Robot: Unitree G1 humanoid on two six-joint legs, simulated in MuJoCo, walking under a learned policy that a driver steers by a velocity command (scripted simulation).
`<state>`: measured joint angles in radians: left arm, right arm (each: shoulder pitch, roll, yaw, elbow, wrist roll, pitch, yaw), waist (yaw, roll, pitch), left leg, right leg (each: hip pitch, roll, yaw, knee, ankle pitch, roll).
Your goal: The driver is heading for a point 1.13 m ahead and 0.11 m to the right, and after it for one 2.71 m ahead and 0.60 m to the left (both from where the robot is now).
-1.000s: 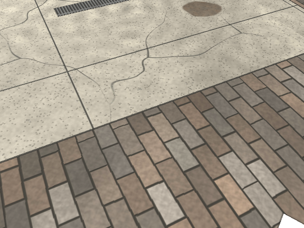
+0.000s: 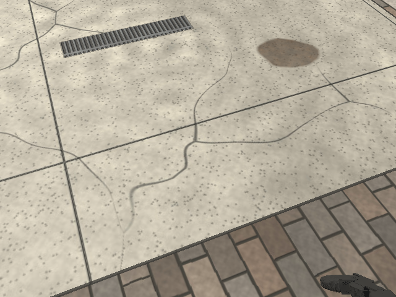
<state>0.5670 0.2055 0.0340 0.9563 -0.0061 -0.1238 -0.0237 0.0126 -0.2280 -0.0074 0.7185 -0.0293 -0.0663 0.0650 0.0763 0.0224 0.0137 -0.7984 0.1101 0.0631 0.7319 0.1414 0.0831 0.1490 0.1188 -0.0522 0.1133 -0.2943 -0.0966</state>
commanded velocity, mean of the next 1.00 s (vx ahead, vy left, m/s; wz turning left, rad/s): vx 1.00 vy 0.00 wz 0.00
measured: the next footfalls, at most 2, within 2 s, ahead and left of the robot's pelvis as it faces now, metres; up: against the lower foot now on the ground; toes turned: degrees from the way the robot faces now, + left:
left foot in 0.14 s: +0.35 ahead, +0.08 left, +0.00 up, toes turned +3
right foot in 0.60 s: +0.80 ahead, -0.11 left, +0.00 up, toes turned -3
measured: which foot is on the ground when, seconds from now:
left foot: up 0.00-0.12, down 0.14-0.58, up 0.60-1.00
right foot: down 0.00-0.14, up 0.16-0.58, down 0.60-1.00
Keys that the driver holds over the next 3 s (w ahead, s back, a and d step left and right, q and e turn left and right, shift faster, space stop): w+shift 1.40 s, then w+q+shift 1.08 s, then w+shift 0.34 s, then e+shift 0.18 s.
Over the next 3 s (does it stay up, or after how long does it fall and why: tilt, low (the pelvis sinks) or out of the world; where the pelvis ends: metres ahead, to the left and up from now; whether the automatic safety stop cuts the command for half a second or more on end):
stays up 2.58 0.59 0.00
